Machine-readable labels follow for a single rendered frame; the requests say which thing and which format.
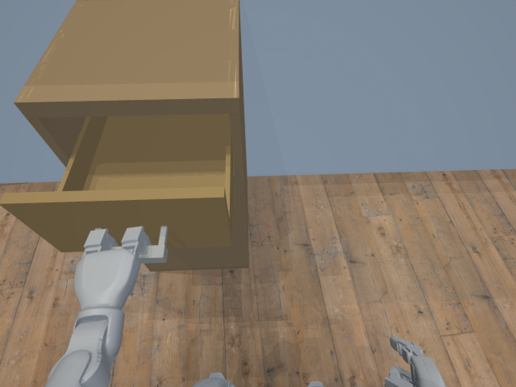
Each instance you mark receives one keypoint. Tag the drawer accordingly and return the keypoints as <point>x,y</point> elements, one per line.
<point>143,170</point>

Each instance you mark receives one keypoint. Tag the left robot shin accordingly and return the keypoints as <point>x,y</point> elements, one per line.
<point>216,374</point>

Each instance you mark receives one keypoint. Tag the handle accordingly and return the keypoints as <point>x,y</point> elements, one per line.
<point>153,253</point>

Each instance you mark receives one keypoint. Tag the cabinet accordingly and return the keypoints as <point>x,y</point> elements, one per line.
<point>146,57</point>

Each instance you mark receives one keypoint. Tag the robot left forearm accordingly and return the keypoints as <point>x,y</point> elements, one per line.
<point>93,347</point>

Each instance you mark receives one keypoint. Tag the robot left hand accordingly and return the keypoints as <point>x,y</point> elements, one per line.
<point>106,277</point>

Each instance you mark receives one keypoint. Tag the robot right hand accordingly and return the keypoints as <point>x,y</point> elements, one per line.
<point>424,372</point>

